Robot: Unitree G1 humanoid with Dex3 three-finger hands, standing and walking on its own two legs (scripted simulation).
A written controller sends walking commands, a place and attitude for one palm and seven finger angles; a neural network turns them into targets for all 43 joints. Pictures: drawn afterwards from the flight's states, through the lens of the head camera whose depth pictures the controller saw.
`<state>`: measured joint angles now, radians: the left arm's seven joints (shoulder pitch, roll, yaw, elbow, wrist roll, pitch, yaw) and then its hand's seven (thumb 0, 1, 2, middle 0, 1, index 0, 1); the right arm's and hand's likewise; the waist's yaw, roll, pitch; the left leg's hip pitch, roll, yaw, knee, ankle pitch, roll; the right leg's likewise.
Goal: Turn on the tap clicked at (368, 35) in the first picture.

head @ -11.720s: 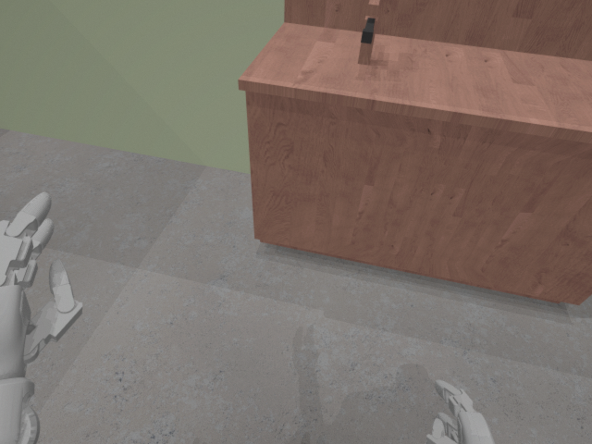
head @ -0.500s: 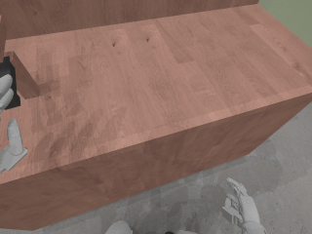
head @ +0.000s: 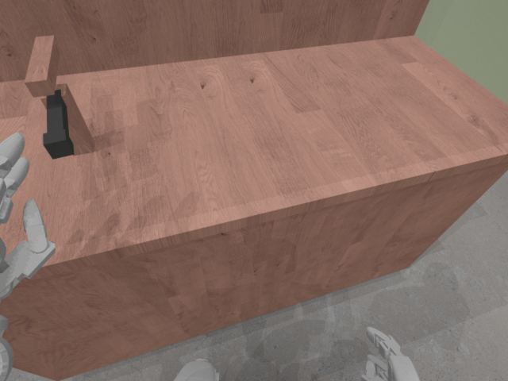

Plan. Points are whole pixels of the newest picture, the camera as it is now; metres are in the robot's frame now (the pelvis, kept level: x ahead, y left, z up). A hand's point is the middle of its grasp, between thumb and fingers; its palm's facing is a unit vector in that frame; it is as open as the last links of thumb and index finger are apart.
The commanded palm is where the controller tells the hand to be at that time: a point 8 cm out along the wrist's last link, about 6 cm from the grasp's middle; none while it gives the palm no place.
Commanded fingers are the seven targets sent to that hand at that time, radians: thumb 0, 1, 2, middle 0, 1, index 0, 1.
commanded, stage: shuffle to correct the standing spot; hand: left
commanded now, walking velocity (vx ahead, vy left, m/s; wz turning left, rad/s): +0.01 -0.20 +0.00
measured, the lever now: (58, 144) +0.38 +0.31 +0.16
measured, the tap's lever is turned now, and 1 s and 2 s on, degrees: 5 5 5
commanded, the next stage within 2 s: come to a stop and stand still in 0.28 s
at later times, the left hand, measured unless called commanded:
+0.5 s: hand (94, 231) +0.24 +0.20 +0.18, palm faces +0.35 -0.81 -0.47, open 7.4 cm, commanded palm +0.17 +0.24 +0.19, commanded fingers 0.00 0.90 0.90 -0.20 -0.30 -0.20 -0.30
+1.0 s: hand (59, 217) +0.25 +0.24 +0.18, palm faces +0.45 -0.81 -0.38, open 7.5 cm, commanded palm +0.17 +0.25 +0.19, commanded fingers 0.00 0.90 0.90 -0.20 -0.30 -0.20 -0.30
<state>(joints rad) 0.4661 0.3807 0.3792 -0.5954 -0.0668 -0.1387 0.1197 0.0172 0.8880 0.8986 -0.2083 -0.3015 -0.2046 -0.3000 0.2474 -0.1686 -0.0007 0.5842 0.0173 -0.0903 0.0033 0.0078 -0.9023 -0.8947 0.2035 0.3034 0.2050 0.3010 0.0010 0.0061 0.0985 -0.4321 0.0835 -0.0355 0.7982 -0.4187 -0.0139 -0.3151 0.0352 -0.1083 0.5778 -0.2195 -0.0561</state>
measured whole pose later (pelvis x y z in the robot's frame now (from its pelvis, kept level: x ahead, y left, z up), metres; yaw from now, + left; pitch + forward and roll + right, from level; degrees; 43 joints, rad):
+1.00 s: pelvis +0.00 -0.03 +0.01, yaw -2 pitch -2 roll +0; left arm 0.30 0.39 0.42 -0.34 -0.05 -0.22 0.13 0.02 0.89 0.90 -0.20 -0.30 -0.20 -0.30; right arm 0.19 -0.21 -0.01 0.59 0.01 -0.16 0.01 0.01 -0.91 -0.89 0.20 0.30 0.20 0.30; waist 0.03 0.00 0.10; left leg -0.21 0.00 0.07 0.50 -0.25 0.03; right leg -0.26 -0.04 -0.04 0.47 -0.17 0.02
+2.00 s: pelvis +0.01 -0.02 +0.02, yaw -2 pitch -3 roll -1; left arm 0.40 0.33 0.34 -0.44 -0.03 -0.19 0.12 0.02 0.89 0.90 -0.21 -0.30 -0.20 -0.30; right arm 0.19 -0.19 0.01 0.58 0.00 -0.13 -0.02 0.01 -0.90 -0.89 0.20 0.30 0.20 0.30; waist 0.04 -0.02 0.09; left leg -0.17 0.00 0.06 0.46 -0.24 0.04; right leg -0.19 -0.02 -0.02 0.37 -0.14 0.03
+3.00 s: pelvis +0.00 -0.01 +0.02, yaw -2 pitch -3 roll -1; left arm 0.36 0.32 0.33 -0.38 -0.01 -0.23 0.10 0.01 0.89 0.90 -0.21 -0.30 -0.20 -0.30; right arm 0.20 -0.18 0.02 0.57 0.00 -0.16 -0.02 0.01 -0.90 -0.89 0.20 0.30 0.20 0.30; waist 0.03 -0.03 0.06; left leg -0.19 0.00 0.07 0.48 -0.25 0.04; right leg -0.21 -0.02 -0.01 0.40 -0.14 0.03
